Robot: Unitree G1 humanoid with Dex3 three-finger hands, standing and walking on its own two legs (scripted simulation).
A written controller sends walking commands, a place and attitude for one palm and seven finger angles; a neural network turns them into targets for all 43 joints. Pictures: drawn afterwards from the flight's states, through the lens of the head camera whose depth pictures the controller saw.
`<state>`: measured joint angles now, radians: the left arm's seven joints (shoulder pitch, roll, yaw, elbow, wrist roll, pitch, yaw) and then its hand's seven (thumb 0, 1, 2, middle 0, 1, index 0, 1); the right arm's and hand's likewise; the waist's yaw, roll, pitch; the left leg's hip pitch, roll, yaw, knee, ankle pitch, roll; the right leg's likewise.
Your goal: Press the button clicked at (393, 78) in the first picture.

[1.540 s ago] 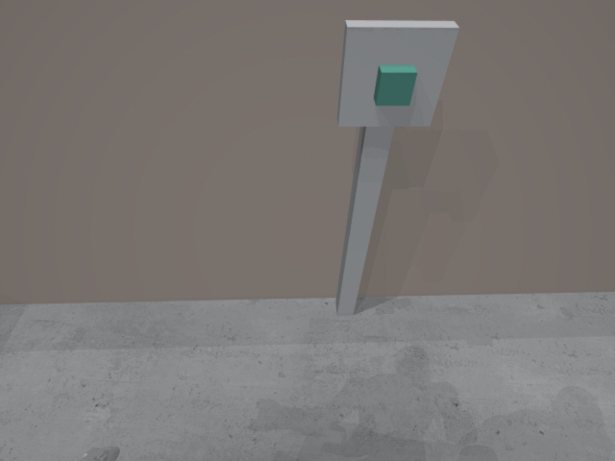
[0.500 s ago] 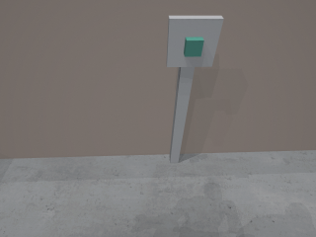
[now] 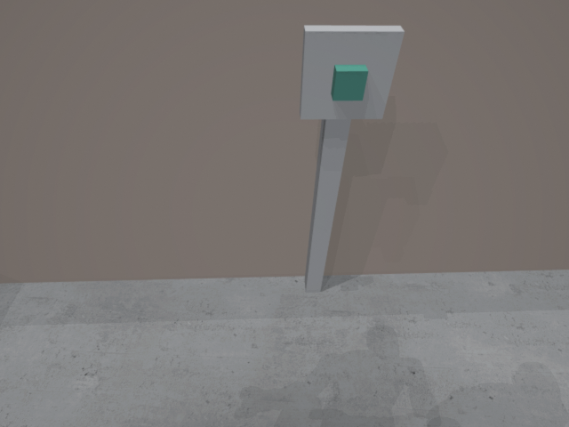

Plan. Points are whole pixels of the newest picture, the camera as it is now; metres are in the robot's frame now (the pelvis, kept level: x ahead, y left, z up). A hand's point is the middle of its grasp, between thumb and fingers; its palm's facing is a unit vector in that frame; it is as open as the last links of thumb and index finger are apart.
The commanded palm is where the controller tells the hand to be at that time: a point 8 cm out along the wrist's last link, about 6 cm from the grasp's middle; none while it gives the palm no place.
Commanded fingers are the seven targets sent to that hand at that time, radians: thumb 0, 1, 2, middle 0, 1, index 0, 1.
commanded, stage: walk to a spot facing it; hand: left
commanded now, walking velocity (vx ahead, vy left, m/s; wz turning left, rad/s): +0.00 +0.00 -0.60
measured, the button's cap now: (348, 82) +0.72 -0.08 +0.14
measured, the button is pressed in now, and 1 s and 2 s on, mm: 0 0 0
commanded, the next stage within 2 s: none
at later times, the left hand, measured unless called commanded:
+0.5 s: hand out of the picture +0.05 +0.16 -0.17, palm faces -0.14 -0.95 -0.27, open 7.4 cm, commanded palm none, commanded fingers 0.00 0.90 0.90 -0.20 -0.30 -0.20 -0.30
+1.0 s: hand out of the picture +0.14 +0.20 -0.18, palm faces -0.39 -0.89 -0.25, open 7.4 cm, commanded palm none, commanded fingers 0.00 0.90 0.90 -0.20 -0.30 -0.20 -0.30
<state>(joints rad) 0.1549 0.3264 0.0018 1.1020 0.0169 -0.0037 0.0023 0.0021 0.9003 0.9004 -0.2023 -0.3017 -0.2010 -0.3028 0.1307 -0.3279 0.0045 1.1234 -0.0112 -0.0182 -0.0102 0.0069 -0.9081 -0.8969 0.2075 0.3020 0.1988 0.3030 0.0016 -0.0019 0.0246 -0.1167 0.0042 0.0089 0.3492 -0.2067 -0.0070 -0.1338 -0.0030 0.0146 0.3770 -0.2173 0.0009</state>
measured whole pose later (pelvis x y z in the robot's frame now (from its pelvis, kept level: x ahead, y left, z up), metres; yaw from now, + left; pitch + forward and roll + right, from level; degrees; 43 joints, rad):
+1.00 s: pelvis -0.02 +0.03 -0.01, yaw -29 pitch +1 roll +0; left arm 0.23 0.28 0.11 0.92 0.03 0.07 -0.01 0.00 0.90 0.90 -0.20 -0.30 -0.20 -0.30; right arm 0.16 -0.21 -0.03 0.88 -0.02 0.00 -0.04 0.01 -0.91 -0.90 0.21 0.30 0.20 0.30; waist 0.03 -0.05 0.03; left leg -0.25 0.01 0.02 0.52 -0.29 0.01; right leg -0.48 0.12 0.14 0.86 -0.40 0.03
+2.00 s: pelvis -0.01 +0.04 +0.00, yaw -66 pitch +0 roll -2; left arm 0.21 0.25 0.11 0.93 0.03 0.09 -0.03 0.00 0.91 0.90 -0.20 -0.30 -0.20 -0.30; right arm 0.21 -0.16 -0.03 0.90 -0.03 -0.01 -0.03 0.01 -0.91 -0.90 0.21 0.30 0.20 0.30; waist 0.01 -0.03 0.07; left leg -0.22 0.11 0.22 0.49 -0.27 0.03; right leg -0.46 -0.03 -0.03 1.06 -0.43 0.07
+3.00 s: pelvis +0.05 -0.18 +0.00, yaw -102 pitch +0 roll -1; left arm 0.14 0.23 0.11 0.96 0.05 0.04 -0.05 0.00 0.91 0.90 -0.19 -0.30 -0.19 -0.30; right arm 0.42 -0.15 -0.04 1.05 -0.02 -0.07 -0.03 0.00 -0.93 -0.90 0.21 0.30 0.20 0.30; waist -0.03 -0.04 0.05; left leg -0.04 0.10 0.36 0.37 -0.31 0.01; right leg -0.65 -0.11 -0.07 1.05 -0.14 0.04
